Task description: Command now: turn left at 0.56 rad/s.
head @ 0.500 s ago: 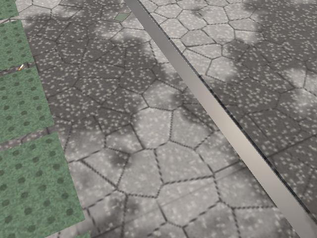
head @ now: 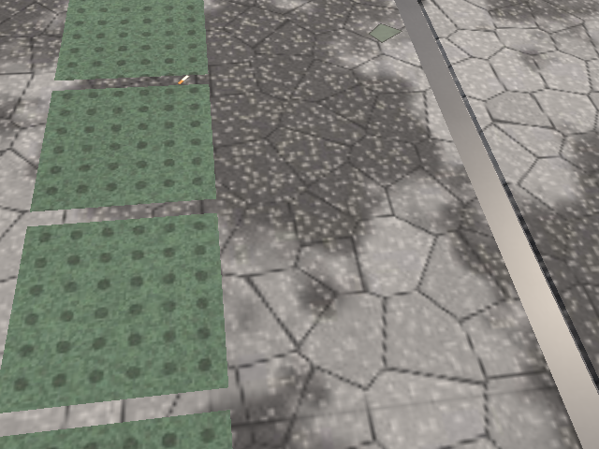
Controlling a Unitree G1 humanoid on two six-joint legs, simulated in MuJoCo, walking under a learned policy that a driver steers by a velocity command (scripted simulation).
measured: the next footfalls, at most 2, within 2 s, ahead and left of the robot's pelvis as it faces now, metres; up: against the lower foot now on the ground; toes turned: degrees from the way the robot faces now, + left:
right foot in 0.28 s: +0.09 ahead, -0.14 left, +0.00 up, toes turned +14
left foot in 0.58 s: +0.01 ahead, +0.12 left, +0.00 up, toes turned +9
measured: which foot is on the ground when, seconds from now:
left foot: down 0.00-0.30, up 0.32-0.56, down 0.58-1.00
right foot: up 0.00-0.26, down 0.28-1.00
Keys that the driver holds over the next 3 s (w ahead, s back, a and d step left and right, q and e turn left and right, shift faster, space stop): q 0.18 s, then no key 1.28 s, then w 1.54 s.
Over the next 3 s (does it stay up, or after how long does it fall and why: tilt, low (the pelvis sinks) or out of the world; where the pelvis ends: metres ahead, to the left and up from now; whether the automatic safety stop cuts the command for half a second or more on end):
stays up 0.73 0.09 0.01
